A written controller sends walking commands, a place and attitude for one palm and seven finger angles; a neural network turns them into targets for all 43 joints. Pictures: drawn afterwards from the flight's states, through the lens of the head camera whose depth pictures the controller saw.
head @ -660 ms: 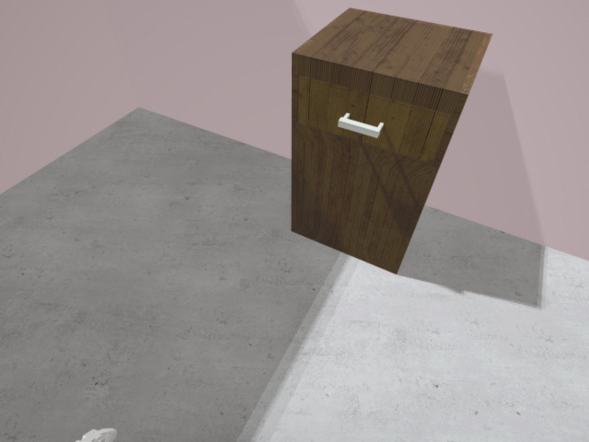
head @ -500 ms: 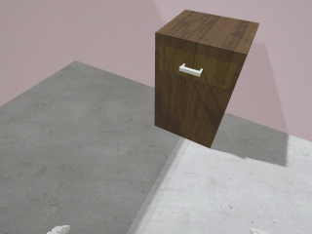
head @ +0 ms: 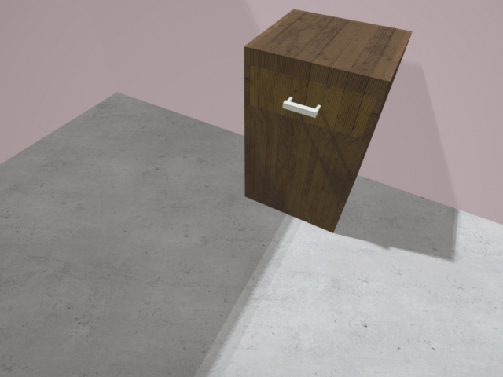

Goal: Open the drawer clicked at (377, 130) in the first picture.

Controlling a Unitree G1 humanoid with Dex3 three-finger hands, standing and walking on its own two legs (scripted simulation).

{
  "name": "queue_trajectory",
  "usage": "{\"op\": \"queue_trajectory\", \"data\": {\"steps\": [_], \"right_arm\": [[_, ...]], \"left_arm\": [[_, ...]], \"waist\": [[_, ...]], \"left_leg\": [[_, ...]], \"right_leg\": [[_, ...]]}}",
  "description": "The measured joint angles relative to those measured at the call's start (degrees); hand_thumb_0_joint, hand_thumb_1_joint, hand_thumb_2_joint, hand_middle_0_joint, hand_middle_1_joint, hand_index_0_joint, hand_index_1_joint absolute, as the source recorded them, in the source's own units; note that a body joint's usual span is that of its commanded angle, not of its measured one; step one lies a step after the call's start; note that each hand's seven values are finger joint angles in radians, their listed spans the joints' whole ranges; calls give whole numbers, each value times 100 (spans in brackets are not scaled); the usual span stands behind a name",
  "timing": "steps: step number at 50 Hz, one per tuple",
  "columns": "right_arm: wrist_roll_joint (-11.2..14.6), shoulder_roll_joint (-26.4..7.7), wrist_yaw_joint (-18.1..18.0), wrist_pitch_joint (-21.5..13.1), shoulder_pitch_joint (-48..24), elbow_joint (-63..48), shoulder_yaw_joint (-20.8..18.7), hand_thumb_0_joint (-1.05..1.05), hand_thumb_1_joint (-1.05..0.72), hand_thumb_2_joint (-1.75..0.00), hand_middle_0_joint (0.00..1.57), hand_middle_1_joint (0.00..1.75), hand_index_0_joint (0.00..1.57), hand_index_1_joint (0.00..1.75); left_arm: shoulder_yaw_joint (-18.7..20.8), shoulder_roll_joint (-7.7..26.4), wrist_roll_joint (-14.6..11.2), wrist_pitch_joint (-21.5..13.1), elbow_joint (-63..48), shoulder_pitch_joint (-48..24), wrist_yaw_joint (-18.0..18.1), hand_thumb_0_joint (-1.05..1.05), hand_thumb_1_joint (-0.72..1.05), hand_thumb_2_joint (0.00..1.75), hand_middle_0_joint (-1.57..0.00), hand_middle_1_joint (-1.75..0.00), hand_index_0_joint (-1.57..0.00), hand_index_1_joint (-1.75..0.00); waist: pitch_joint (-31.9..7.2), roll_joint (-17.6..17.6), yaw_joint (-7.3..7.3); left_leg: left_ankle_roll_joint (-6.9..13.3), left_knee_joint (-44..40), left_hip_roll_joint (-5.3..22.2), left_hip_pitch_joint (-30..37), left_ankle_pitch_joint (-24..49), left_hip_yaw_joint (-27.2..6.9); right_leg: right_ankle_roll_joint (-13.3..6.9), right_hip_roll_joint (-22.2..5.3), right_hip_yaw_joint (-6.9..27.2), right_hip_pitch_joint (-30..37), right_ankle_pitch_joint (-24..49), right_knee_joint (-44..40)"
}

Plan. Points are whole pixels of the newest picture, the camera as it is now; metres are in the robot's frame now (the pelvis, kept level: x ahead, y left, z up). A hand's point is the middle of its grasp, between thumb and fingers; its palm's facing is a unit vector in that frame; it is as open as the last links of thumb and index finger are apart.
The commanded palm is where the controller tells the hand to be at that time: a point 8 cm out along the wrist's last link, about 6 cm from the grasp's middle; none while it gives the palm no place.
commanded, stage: stand and wait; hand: left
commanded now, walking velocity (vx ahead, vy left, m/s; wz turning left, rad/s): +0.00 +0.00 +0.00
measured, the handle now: (302, 106) +1.00 -0.12 -0.12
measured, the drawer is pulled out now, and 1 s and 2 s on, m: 0.00 0.00 0.00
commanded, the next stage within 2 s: look at it before walking up in 0.16 s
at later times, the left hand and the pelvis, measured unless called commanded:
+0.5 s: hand out of the picture +0.07 +0.24 -0.15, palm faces -0.02 -0.94 -0.33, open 7.4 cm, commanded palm none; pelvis +0.00 +0.00 +0.00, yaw +0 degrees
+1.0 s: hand out of the picture +0.07 +0.25 -0.15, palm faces -0.03 -0.94 -0.35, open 7.4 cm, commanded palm none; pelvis +0.00 +0.00 +0.00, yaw -2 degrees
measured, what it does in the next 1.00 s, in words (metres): stands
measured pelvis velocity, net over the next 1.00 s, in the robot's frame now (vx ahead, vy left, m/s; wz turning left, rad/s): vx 0.00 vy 0.00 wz -0.03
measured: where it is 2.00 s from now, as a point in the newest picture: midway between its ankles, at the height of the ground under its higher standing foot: outside the picture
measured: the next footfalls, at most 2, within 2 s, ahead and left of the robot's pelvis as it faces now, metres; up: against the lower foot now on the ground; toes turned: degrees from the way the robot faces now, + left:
left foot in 1.66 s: +0.01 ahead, +0.13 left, +0.00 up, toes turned -18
right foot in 2.00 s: -0.07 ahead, -0.11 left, +0.00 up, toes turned -28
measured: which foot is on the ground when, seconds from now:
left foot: down 0.00-1.00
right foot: down 0.00-1.00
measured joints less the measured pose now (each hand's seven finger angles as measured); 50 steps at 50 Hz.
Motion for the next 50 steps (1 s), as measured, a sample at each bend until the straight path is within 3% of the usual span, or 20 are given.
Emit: {"op": "queue_trajectory", "data": {"steps": [45,50], "right_arm": [[15,17,4,-40,-136,30,30,0,-90,-90,20,30,20,30],[1,58,-48,-12,-176,-75,-7,0,-90,-90,20,30,20,30]], "left_arm": [[-12,-9,15,-29,44,-62,-4,1,91,89,-21,-30,-20,-30],[41,-38,16,54,-61,-20,25,1,91,89,-21,-30,-20,-30]], "waist": [[-21,20,28],[-15,30,90]], "left_leg": [[-15,-225,17,104,110,13],[-33,-77,76,21,26,147]], "right_leg": [[-8,15,14,89,108,-209],[-16,75,145,-57,81,-55]]}}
